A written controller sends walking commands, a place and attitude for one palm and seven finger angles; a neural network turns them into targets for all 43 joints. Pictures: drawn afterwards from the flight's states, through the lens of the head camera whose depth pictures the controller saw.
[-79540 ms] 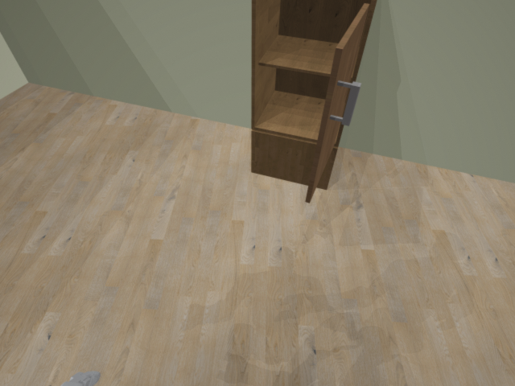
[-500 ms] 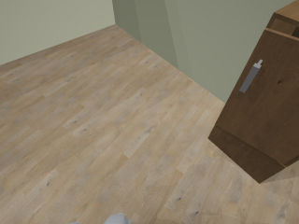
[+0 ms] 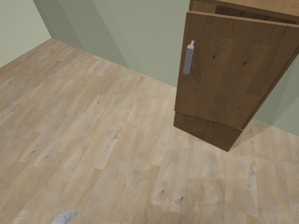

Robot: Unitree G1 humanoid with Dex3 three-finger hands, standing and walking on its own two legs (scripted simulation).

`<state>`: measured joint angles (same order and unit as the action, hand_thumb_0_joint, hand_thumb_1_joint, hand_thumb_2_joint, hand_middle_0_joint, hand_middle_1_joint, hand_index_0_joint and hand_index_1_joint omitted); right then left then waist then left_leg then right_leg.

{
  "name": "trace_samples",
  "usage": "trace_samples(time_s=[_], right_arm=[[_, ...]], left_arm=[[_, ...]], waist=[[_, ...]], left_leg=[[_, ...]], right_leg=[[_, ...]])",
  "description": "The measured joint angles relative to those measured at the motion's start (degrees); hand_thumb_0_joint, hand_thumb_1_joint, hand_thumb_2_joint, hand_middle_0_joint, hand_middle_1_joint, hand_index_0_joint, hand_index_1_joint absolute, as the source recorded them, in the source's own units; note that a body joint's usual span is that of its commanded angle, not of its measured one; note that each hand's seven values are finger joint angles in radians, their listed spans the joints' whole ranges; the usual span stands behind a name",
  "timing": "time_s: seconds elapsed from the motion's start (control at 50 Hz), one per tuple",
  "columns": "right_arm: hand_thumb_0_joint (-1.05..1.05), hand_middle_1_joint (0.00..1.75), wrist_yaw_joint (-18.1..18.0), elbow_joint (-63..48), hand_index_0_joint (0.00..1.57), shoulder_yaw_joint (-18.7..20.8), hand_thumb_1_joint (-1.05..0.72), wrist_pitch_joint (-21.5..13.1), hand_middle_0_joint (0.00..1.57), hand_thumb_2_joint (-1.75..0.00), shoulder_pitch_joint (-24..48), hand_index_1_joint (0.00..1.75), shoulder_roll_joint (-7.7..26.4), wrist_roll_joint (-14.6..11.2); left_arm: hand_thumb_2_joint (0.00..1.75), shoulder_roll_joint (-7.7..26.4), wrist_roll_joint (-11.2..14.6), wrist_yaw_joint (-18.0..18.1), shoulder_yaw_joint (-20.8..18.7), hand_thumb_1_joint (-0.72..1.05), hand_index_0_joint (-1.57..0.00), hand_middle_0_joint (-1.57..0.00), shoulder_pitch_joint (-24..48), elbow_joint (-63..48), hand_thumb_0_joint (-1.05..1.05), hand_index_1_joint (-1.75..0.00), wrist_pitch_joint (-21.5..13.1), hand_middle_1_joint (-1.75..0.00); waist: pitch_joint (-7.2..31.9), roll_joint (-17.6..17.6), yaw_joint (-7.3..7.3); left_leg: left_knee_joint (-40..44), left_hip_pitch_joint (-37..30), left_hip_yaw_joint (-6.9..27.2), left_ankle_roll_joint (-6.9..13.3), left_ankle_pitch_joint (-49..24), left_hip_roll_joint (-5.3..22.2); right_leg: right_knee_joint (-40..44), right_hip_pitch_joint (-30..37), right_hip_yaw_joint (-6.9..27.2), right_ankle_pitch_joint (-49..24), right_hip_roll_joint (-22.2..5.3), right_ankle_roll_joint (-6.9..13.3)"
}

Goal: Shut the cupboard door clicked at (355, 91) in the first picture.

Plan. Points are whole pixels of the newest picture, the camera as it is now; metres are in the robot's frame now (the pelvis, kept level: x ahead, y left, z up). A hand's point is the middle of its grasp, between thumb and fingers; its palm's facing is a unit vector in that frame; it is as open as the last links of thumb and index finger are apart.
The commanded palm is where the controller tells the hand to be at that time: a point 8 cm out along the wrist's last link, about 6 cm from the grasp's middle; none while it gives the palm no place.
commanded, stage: turn to face it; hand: left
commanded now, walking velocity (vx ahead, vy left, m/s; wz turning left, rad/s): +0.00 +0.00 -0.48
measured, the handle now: (189, 57) +0.75 -0.13 +0.00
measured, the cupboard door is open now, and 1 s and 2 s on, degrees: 11 11 11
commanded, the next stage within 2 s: take the last steps up to it in 0.46 s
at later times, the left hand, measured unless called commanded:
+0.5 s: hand out of the picture +0.13 +0.21 -0.16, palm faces -0.16 -0.97 -0.20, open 7.3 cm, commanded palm none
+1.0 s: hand out of the picture +0.11 +0.14 -0.16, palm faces -0.26 -0.95 -0.15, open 7.3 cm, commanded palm none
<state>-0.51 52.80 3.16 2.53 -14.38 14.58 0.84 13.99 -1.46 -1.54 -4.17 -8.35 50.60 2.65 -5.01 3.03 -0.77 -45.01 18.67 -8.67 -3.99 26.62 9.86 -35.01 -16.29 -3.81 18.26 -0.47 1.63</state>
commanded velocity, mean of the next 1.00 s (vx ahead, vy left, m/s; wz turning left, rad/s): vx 0.14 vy -0.05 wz -0.24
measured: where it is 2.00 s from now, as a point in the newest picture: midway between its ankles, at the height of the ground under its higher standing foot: (187, 213)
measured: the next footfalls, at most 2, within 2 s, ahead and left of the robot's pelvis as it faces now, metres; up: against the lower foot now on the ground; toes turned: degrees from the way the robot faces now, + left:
left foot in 0.36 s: +0.10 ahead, +0.13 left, +0.00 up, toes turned -7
right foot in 0.70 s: +0.00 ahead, -0.12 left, +0.00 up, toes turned -19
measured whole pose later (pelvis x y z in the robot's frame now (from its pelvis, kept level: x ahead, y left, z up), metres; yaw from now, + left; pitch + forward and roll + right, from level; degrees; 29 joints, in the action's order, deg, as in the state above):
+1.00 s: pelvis +0.08 -0.03 +0.01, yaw -18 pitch +0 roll -1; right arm 0.5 56.9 3.3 -0.1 -13.4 12.0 1.5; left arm 9.4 -1.9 -0.5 -2.9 -19.8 61.8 -0.5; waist -1.8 -0.7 -0.1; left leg -41.3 25.2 -4.8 -1.9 17.3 4.6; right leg -21.5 -2.5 -1.6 19.3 2.6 2.5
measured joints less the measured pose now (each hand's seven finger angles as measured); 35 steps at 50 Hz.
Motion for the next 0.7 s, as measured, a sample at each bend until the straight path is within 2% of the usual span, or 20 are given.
trace_samples(time_s=[0.02,0.06,0.12,0.24,0.3,0.34,0.36,0.4,0.46,0.5,0.54,0.62,0.68,0.7], right_arm=[[0.01,0.30,-0.3,0.5,0.21,0.2,-0.91,0.7,0.21,-0.90,0.5,0.30,0.6,-0.1],[0.01,0.30,-0.5,1.2,0.21,0.5,-0.91,1.3,0.20,-0.90,1.5,0.30,1.3,-0.1],[0.01,0.30,-0.2,1.0,0.20,0.6,-0.91,1.1,0.20,-0.90,2.2,0.30,1.2,0.0],[0.01,0.30,0.0,0.2,0.20,0.2,-0.91,0.5,0.20,-0.90,2.7,0.29,0.0,-0.2],[0.01,0.30,-0.2,0.0,0.20,-0.2,-0.91,-0.1,0.20,-0.90,2.9,0.29,-0.8,-0.4],[0.01,0.30,-0.5,-0.2,0.20,-0.6,-0.91,-0.9,0.20,-0.90,2.6,0.30,-1.2,-0.5],[0.01,0.30,-0.6,-0.3,0.20,-0.8,-0.91,-1.4,0.20,-0.90,2.4,0.30,-1.4,-0.3],[0.01,0.30,-0.7,-0.2,0.20,-1.4,-0.91,-1.9,0.20,-0.90,2.2,0.30,-2.5,0.1],[0.01,0.30,-1.1,-0.1,0.20,-2.3,-0.91,-2.0,0.20,-0.90,1.4,0.30,-3.9,0.7],[0.01,0.30,-1.2,0.4,0.21,-2.7,-0.91,-1.9,0.20,-0.90,0.9,0.30,-4.4,0.8],[0.01,0.30,-1.2,1.1,0.21,-2.6,-0.91,-1.7,0.20,-0.90,0.7,0.30,-4.7,0.8],[0.01,0.30,-0.9,2.4,0.21,-2.1,-0.91,-1.5,0.21,-0.90,0.2,0.30,-4.6,0.8],[0.01,0.30,-0.5,3.5,0.21,-1.5,-0.91,-1.2,0.21,-0.90,-1.0,0.30,-4.1,0.7],[0.01,0.30,-0.4,3.8,0.21,-1.2,-0.91,-1.0,0.21,-0.90,-1.7,0.30,-3.9,0.5]], left_arm=[[0.90,-0.6,0.1,0.3,0.3,0.91,-0.20,-0.20,0.0,0.1,0.00,-0.30,-0.4,-0.30],[0.90,-1.4,0.2,0.9,0.7,0.91,-0.20,-0.20,-0.5,0.1,0.00,-0.30,-0.7,-0.30],[0.90,-1.9,0.1,1.3,1.0,0.91,-0.20,-0.20,-1.4,0.7,0.00,-0.30,-0.3,-0.30],[0.90,-2.2,-0.2,1.3,1.1,0.91,-0.20,-0.21,-2.9,1.7,0.00,-0.30,-0.2,-0.30],[0.90,-2.1,-0.2,1.4,0.8,0.91,-0.20,-0.21,-3.5,2.3,0.00,-0.30,0.0,-0.30],[0.90,-1.9,0.1,1.5,0.6,0.91,-0.20,-0.21,-4.0,2.7,0.00,-0.30,0.3,-0.30],[0.90,-1.7,0.3,1.5,0.5,0.91,-0.20,-0.21,-4.2,2.8,0.00,-0.30,0.6,-0.30],[0.90,-1.0,0.3,1.4,0.1,0.91,-0.20,-0.21,-3.8,3.4,0.00,-0.30,1.2,-0.30],[0.90,-0.2,0.0,1.0,-0.6,0.91,-0.20,-0.20,-3.2,3.8,0.00,-0.30,1.8,-0.30],[0.90,0.0,0.0,0.8,-0.8,0.91,-0.20,-0.20,-2.9,3.8,0.00,-0.30,1.8,-0.30],[0.90,-0.1,0.1,0.8,-0.7,0.91,-0.20,-0.20,-2.8,3.8,0.00,-0.30,1.8,-0.30],[0.90,-0.7,0.1,0.8,-0.2,0.91,-0.20,-0.20,-2.5,4.1,0.00,-0.30,1.7,-0.30],[0.90,-1.2,-0.1,0.2,0.0,0.91,-0.20,-0.20,-3.2,4.3,0.00,-0.30,1.1,-0.30],[0.90,-1.1,-0.3,0.0,0.1,0.91,-0.20,-0.20,-3.7,4.3,0.00,-0.30,0.5,-0.30]], waist=[[-0.2,0.6,-0.08],[-0.3,0.6,0.00],[0.2,-0.3,-0.16],[1.7,-2.3,0.45],[2.2,-3.5,1.06],[2.7,-3.8,1.21],[3.0,-4.0,1.09],[2.7,-5.3,1.04],[2.2,-5.8,1.14],[1.8,-5.5,1.28],[1.6,-4.9,1.34],[1.3,-3.0,0.56],[2.3,-2.1,0.12],[3.0,-2.3,0.18]], left_leg=[[-5.5,2.3,2.3,-0.1,2.2,-1.2],[-13.8,6.0,4.9,-0.5,1.5,-3.4],[-16.6,8.9,5.8,-1.0,-2.9,-4.8],[-7.4,7.1,7.0,-1.0,-4.5,-6.2],[1.8,3.2,7.0,-0.5,-5.3,-7.2],[10.8,-0.8,6.8,0.2,-9.7,-7.5],[13.1,-1.7,6.8,1.8,-11.3,-7.5],[12.1,-1.7,5.7,3.9,-11.0,-7.7],[14.4,-3.3,4.4,4.4,-11.5,-7.0],[16.4,-4.5,3.7,4.3,-12.5,-6.4],[17.6,-5.2,3.0,4.1,-13.1,-5.7],[17.2,-5.2,1.9,3.3,-12.7,-4.3],[14.1,-4.2,1.2,2.2,-10.7,-3.3],[11.7,-3.2,0.8,2.1,-8.5,-3.3]], right_leg=[[-0.5,-0.2,0.4,0.3,0.3,0.2],[1.0,0.3,1.6,-0.5,0.7,0.1],[4.6,1.5,3.4,-2.8,1.1,0.1],[7.4,2.5,6.2,-4.3,2.3,0.1],[6.4,2.2,7.8,-3.7,2.7,-0.4],[4.4,1.3,8.7,-2.6,3.3,-1.2],[2.7,0.4,9.1,-1.7,3.6,-1.5],[-4.3,-2.1,8.8,5.5,3.4,-1.6],[-17.8,-6.3,6.8,9.0,2.9,-2.3],[-20.9,-7.2,5.3,8.6,2.0,-2.8],[-19.6,-6.7,4.1,8.3,1.1,-3.1],[-10.3,-2.7,2.2,7.8,0.3,-2.8],[1.0,2.7,0.9,3.8,0.5,-1.8],[5.1,4.4,1.6,3.2,0.3,-0.7]])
